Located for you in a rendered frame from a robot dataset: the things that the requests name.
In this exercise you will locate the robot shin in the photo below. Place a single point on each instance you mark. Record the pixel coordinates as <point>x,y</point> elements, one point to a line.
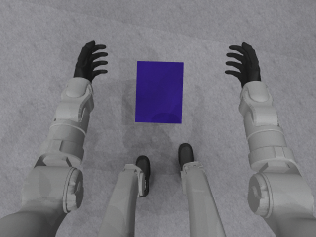
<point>132,166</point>
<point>190,164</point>

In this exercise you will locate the left robot upper arm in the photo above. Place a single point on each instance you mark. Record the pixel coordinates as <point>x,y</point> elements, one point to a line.
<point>49,194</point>

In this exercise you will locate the robot left hand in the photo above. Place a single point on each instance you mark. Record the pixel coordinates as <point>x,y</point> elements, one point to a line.
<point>85,65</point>

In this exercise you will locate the right robot forearm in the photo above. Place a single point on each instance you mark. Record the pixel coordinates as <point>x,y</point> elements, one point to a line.
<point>264,133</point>

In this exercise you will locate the left robot forearm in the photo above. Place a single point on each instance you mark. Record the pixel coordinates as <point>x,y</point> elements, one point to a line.
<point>64,143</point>

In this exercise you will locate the robot right shin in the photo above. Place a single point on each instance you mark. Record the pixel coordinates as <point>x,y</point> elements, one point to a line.
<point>190,164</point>

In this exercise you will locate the carton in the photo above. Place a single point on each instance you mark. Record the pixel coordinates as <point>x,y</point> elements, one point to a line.
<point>159,92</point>

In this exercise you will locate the robot left shin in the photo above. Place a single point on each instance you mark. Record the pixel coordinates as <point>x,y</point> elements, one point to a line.
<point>132,166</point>

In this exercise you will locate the robot right hand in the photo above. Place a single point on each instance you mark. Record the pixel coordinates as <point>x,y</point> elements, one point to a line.
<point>249,66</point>

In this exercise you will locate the right robot upper arm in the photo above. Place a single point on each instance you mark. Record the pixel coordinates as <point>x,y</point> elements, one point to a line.
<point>284,201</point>

